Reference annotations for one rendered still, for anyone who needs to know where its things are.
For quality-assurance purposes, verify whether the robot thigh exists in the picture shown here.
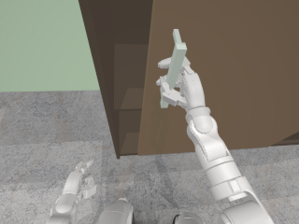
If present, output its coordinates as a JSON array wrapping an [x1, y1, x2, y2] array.
[[95, 200, 134, 224], [175, 211, 206, 224]]

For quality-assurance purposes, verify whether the robot left forearm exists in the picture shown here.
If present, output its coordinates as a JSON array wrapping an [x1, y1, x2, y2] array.
[[45, 193, 78, 224]]

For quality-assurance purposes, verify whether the robot right forearm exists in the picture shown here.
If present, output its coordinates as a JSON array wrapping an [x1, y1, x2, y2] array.
[[185, 106, 275, 224]]

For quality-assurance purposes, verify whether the handle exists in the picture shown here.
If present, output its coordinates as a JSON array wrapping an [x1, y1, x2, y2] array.
[[160, 29, 187, 108]]

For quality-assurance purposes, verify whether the wardrobe door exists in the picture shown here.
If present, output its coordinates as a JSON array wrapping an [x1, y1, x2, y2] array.
[[137, 0, 299, 156], [282, 132, 299, 141]]

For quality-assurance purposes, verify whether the right robot upper arm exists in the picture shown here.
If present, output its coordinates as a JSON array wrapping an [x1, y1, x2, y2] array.
[[219, 200, 272, 224]]

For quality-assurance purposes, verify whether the right robot thigh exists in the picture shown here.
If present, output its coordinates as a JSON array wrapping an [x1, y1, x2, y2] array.
[[175, 211, 206, 224]]

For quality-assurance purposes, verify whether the left robot hand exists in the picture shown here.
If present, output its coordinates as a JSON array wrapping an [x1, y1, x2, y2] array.
[[62, 158, 97, 202]]

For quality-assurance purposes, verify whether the right robot hand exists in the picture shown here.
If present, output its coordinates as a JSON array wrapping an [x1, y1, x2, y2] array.
[[156, 56, 206, 113]]

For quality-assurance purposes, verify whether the left robot thigh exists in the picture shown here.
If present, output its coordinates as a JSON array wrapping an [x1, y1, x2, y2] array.
[[95, 200, 134, 224]]

